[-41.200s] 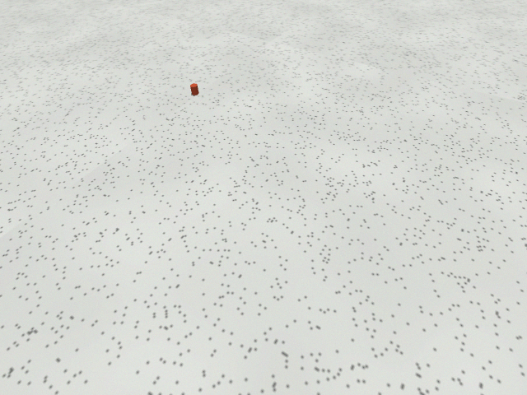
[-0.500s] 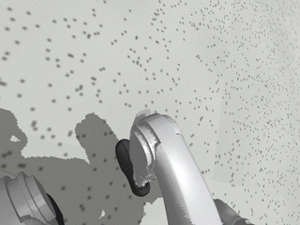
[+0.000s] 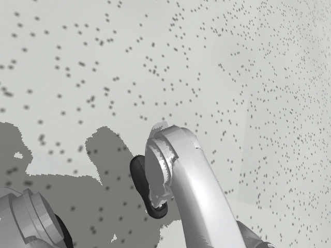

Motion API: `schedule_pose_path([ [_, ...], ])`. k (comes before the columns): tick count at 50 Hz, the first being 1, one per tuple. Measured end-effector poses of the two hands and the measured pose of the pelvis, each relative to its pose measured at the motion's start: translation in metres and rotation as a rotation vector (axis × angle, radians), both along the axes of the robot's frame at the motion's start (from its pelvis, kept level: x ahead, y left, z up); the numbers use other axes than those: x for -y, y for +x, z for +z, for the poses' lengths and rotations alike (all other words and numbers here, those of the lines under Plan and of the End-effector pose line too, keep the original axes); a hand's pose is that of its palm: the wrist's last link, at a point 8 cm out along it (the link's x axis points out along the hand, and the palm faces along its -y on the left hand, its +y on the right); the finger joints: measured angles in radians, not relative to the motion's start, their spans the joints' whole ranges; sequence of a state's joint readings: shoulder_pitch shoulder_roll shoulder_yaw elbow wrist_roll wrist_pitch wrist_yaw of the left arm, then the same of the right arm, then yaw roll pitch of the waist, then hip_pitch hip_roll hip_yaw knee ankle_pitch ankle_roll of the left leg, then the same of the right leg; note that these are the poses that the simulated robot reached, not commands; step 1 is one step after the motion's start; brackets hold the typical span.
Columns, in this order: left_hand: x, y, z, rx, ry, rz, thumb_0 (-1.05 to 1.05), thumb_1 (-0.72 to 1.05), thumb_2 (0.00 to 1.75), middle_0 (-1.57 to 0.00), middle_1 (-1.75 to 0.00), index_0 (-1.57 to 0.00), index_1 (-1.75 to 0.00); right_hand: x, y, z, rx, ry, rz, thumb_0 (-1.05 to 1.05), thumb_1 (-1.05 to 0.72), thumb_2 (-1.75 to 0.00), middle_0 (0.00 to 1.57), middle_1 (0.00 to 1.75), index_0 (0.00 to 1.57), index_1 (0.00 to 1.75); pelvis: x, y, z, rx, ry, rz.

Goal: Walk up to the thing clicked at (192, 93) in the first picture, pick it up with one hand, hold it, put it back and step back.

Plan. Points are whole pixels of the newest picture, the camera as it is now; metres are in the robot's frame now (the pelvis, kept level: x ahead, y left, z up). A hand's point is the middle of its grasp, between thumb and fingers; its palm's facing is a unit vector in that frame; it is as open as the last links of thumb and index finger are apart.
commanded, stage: settle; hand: left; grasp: from above
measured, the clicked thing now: out of the picture +0.49 +0.37 -0.27
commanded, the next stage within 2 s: lift in 0.78 s
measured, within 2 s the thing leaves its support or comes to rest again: leaves its support in 0.08 s
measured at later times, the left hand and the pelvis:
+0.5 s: hand out of the picture +0.47 +0.40 -0.16, palm faces -0.42 -0.12 -0.90, open 7.7 cm; pelvis +0.00 +0.00 +0.02, yaw +3 degrees
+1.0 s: hand out of the picture +0.47 +0.39 -0.10, palm faces -0.41 -0.11 -0.90, open 7.6 cm; pelvis -0.01 -0.01 +0.03, yaw +6 degrees
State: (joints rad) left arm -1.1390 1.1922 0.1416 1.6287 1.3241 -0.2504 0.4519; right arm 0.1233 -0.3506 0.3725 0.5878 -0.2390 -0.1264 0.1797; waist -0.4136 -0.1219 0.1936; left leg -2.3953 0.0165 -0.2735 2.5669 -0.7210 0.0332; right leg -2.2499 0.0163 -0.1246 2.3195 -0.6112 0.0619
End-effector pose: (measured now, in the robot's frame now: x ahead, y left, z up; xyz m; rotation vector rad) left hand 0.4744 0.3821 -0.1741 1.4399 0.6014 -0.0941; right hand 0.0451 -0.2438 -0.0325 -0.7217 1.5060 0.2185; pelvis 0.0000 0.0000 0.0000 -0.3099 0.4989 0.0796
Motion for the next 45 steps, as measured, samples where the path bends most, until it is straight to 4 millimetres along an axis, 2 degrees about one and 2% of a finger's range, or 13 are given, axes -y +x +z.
schedule_pose_path([
  [9,-0.005,0.008,0.016,0.017,0.013,0.016,0.03,0.34,0.39,-0.78,-0.66,-0.74,-0.55,0.006,-0.004,0.001,-0.011,-0.008,-0.031,0.0,-0.91,-0.9,0.2,0.3,0.2,0.3,0.002,0.001,0.002,-0.015,0.005,0.004],
  [15,-0.012,0.008,0.035,0.026,0.022,0.021,0.04,0.37,0.38,-0.84,-0.64,-0.75,-0.51,0.016,-0.002,0.005,-0.013,-0.022,-0.053,0.0,-0.91,-0.9,0.2,0.3,0.2,0.3,0.003,0.001,0.006,-0.034,0.007,0.011],
  [22,-0.017,0.003,0.065,0.013,0.023,0.006,0.07,0.4,0.34,-0.9,-0.62,-0.76,-0.48,0.031,0.014,0.01,0.026,-0.055,-0.067,0.0,-0.91,-0.9,0.2,0.3,0.2,0.3,0.003,0.0,0.013,-0.055,0.016,0.027],
  [26,-0.014,0.0,0.079,-0.004,0.022,-0.028,0.09,0.41,0.31,-0.93,-0.61,-0.77,-0.46,0.035,0.025,0.012,0.053,-0.066,-0.068,0.0,-0.91,-0.9,0.2,0.3,0.2,0.3,0.004,-0.002,0.018,-0.062,0.026,0.036],
  [36,-0.005,-0.005,0.106,0.02,0.012,-0.063,0.11,0.44,0.25,-0.97,-0.57,-0.8,-0.42,0.034,0.046,0.011,0.134,-0.051,-0.069,0.0,-0.91,-0.9,0.2,0.3,0.2,0.3,0.007,-0.006,0.025,-0.071,0.047,0.057],
  [45,-0.005,-0.002,0.126,0.019,0.044,-0.041,0.11,0.44,0.25,-0.97,-0.55,-0.81,-0.41,0.029,0.038,0.003,0.142,-0.017,-0.118,0.0,-0.91,-0.9,0.2,0.3,0.2,0.3,0.009,-0.008,0.029,-0.089,0.065,0.064],
])
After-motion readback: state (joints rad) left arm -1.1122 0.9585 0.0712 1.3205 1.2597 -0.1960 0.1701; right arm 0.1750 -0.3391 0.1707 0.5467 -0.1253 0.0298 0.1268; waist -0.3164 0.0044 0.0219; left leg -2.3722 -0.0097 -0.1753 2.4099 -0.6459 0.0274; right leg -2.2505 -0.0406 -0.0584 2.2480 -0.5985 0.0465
